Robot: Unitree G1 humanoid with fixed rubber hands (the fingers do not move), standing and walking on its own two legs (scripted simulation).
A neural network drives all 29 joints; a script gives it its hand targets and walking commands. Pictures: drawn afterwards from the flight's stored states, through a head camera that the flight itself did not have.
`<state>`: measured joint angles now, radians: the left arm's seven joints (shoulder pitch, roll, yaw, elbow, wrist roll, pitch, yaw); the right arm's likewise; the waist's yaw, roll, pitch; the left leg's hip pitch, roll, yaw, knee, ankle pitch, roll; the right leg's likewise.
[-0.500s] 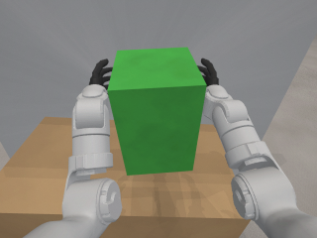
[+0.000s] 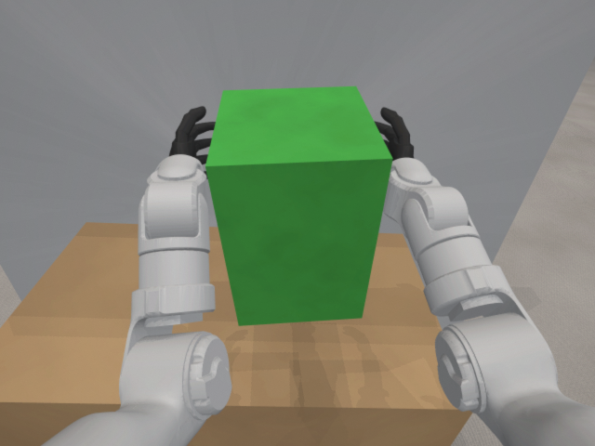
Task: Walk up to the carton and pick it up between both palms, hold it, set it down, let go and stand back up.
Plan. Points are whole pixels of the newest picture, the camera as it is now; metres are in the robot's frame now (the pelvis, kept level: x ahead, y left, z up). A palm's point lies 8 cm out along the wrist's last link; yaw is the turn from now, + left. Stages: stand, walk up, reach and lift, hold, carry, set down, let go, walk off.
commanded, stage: hold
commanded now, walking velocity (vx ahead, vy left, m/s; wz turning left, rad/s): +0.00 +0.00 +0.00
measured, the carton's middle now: (295, 209) +0.36 +0.00 +0.21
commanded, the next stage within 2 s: none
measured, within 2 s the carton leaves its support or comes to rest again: neither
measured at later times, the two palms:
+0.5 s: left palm (181, 163) +0.36 +0.15 +0.27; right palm (393, 162) +0.36 -0.12 +0.28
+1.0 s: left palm (183, 168) +0.37 +0.14 +0.26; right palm (391, 164) +0.37 -0.12 +0.27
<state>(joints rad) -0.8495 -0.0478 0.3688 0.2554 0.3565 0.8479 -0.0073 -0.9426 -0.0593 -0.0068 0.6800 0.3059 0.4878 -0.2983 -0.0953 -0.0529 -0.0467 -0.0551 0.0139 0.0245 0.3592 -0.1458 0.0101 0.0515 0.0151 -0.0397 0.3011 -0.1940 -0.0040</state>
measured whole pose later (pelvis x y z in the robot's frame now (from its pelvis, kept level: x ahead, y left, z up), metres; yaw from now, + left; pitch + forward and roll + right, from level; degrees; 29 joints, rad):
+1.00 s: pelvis +0.00 +0.00 +0.00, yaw +0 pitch -9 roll -1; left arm -0.83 -0.04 0.36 0.23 0.34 0.84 -0.01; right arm -0.94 -0.05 0.01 0.68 0.31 0.48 -0.31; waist -0.10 -0.07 -0.05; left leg -0.06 0.02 0.01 0.37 -0.15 0.00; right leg 0.06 0.02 -0.05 0.29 -0.19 -0.01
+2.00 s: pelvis -0.01 +0.00 +0.00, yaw +0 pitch -9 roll -1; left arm -0.88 -0.03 0.38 0.32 0.36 0.83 -0.01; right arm -0.97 -0.05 -0.02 0.74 0.29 0.48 -0.30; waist -0.09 -0.05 -0.06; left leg -0.07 0.02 0.02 0.36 -0.14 0.01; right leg 0.04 0.02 -0.04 0.30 -0.18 -0.01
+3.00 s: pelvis +0.00 +0.00 +0.00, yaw +1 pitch -9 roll -1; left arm -0.84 -0.04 0.37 0.24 0.35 0.85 -0.01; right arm -0.94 -0.04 -0.02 0.67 0.30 0.50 -0.31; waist -0.09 -0.06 -0.06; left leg -0.07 0.01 0.01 0.37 -0.15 0.01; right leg 0.05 0.02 -0.05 0.30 -0.19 -0.01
